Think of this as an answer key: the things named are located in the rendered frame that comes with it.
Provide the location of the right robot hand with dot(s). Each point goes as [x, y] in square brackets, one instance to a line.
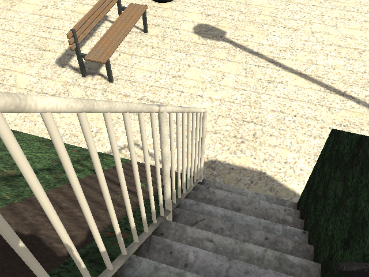
[351, 269]

